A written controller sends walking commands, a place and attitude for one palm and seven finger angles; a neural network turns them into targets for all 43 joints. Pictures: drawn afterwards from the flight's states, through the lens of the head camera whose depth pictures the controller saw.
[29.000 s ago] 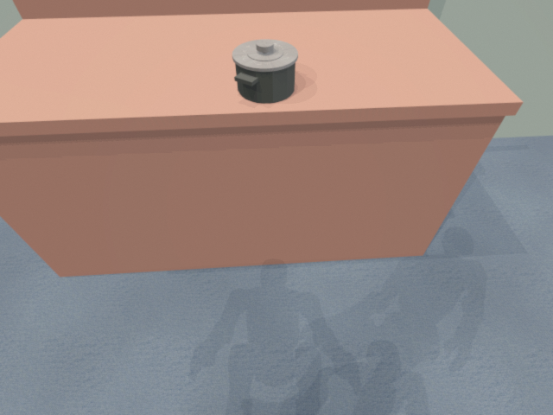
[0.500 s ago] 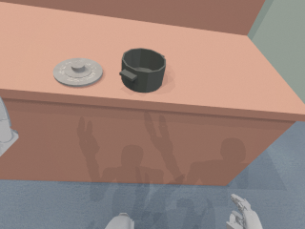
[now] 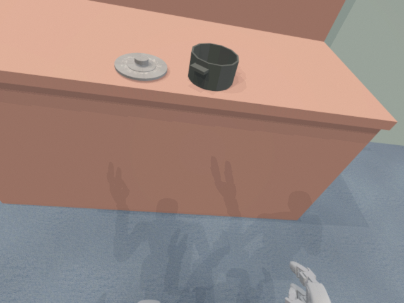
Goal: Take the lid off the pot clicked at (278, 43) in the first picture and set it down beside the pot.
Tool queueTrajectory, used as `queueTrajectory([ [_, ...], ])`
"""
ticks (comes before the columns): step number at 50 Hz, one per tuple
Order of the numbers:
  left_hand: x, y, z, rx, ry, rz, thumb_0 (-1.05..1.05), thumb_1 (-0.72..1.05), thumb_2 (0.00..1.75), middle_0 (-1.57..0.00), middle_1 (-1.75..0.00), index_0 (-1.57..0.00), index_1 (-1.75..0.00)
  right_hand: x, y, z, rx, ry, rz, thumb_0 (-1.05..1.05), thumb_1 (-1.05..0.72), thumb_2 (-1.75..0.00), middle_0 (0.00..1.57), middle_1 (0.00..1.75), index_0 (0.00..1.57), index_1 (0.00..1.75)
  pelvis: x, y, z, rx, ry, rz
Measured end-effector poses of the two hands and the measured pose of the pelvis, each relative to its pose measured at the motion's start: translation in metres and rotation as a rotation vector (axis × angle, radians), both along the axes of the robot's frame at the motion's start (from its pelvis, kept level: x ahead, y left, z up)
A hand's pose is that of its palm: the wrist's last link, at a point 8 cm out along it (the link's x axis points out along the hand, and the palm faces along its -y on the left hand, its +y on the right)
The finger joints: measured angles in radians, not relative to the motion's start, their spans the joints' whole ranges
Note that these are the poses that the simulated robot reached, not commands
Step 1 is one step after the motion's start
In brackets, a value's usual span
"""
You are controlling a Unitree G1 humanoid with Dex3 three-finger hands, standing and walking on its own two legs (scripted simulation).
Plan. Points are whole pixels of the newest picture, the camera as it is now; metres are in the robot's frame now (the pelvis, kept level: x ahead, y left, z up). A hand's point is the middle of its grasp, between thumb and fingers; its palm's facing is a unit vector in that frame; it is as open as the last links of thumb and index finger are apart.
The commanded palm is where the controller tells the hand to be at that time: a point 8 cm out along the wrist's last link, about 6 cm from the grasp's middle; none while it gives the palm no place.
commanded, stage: stop stepping back and stand still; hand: left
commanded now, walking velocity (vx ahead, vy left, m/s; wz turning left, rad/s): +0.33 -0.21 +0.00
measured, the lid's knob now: (141, 59) +0.79 +0.24 +0.08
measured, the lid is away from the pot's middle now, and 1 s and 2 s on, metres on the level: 0.23 0.23 0.23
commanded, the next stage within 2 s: let the arm hang, fingers relaxed in 1.36 s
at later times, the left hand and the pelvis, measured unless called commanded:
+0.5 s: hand out of the picture +0.18 +0.33 +0.17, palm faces +0.44 -0.82 -0.36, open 7.4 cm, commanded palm none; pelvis -0.05 +0.05 +0.02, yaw +1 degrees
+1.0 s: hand out of the picture +0.02 +0.26 -0.15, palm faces +0.10 -0.97 -0.22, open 7.2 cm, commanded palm none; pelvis +0.01 +0.06 +0.03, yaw +5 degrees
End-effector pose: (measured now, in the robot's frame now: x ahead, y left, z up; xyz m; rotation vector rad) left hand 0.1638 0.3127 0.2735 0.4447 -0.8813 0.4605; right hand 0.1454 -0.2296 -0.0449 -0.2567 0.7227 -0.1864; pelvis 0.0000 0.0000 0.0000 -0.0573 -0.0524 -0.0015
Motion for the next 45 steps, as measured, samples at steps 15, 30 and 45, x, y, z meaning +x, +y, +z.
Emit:
queueTrajectory([
  [15,-0.072,-0.012,0.033,0.246,0.346,-0.025,0.01,0.88,0.90,-0.21,-0.30,-0.21,-0.30,-0.066,0.041,0.021,0.067,0.046,0.035,0.02,-0.90,-0.90,0.20,0.30,0.21,0.30,-0.050,0.023,0.045,-0.038,0.072,0.015],
  [30,-0.015,0.027,-0.301,-0.423,1.407,-0.017,0.00,0.91,0.90,-0.19,-0.30,-0.18,-0.30,-0.090,0.034,-0.044,0.020,0.149,-0.025,0.01,-0.90,-0.90,0.20,0.30,0.21,0.30,-0.061,0.068,-0.005,0.070,0.073,0.045],
  [45,-0.153,-0.022,-0.391,-0.744,2.063,0.163,-0.08,0.96,0.90,-0.18,-0.29,-0.20,-0.30,-0.150,0.032,-0.053,0.040,0.665,-0.120,0.02,-0.91,-0.90,0.20,0.30,0.20,0.30,-0.010,0.053,0.025,0.023,0.113,0.100],
])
